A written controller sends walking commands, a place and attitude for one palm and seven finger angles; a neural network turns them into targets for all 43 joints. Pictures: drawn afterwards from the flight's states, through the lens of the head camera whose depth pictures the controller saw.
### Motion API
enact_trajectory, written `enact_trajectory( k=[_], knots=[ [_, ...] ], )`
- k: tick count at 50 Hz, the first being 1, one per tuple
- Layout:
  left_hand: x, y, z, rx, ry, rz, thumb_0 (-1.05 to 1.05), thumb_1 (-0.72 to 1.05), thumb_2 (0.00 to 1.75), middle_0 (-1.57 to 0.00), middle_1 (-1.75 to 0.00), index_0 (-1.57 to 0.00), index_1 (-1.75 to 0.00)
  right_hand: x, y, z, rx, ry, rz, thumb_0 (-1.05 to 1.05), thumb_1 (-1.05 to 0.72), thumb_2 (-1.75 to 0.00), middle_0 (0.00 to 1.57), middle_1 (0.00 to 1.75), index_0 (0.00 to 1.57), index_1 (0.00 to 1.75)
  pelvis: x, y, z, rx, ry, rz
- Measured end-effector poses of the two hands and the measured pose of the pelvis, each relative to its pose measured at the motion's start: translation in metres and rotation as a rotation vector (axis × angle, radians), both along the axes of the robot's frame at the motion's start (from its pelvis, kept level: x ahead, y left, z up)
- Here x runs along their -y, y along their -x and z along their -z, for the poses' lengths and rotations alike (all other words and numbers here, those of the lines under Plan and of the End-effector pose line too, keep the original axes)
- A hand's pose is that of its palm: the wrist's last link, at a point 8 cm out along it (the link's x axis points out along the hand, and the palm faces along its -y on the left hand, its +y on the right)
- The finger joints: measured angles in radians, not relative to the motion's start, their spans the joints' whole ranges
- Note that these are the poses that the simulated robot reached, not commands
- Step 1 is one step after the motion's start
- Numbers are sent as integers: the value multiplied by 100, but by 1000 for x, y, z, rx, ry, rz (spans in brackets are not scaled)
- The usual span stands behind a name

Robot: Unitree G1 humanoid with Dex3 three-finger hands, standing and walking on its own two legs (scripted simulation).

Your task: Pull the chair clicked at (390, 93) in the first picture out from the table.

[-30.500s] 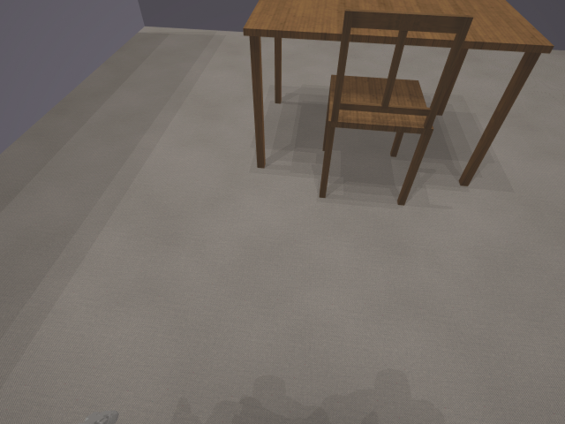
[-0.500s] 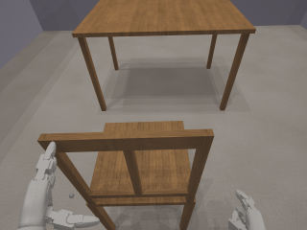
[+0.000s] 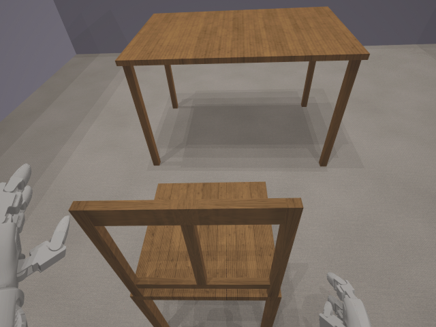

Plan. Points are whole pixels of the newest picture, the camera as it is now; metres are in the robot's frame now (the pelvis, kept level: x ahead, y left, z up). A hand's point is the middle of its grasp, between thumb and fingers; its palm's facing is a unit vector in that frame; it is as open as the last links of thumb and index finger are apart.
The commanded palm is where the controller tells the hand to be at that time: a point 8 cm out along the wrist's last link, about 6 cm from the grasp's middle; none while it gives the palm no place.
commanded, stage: draw the hand back to the body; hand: left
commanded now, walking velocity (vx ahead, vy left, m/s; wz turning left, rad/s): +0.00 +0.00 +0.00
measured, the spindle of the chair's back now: (196, 255) +0.30 +0.10 -0.09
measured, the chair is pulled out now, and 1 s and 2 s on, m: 0.79 0.79 0.79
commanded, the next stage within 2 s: step back with the hand held close in 0.40 s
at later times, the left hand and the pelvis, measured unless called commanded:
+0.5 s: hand (47, 233) +0.19 +0.26 +0.17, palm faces +0.48 -0.77 -0.41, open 7.4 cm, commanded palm +0.14 +0.30 +0.18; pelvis +0.00 +0.00 +0.00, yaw -1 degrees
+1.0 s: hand (34, 244) +0.17 +0.27 +0.17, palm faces +0.40 -0.75 -0.52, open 7.4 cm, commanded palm +0.11 +0.31 +0.18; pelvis -0.03 +0.01 +0.00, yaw -1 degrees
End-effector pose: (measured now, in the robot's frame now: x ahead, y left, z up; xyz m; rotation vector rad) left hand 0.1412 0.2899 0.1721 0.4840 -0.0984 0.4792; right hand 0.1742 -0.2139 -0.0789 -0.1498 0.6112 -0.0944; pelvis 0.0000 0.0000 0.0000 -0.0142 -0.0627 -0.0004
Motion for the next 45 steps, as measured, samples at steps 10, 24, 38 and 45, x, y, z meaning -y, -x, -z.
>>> enact_trajectory(
  k=[10,24,38,45],
  knots=[
    [-6,-7,-5,26,-5,-6,1,82,87,-19,-28,-20,-29,13,10,3,-34,7,42,1,-90,-90,20,30,20,30,0,2,-2,4,-2,11],
    [-3,-3,-11,48,-19,12,2,88,90,-21,-30,-21,-30,9,10,0,-10,8,37,1,-90,-90,20,30,20,30,-2,2,-2,15,0,13],
    [-8,-18,1,-41,-67,93,1,89,90,-21,-30,-21,-30,12,30,4,-102,28,73,1,-90,-90,20,30,20,30,-11,21,-2,-58,-14,31],
    [-6,-3,-3,-51,-114,148,2,88,90,-21,-30,-22,-30,16,52,9,-161,47,134,1,-90,-90,20,30,20,30,-14,27,1,-70,-22,20]
  ],
)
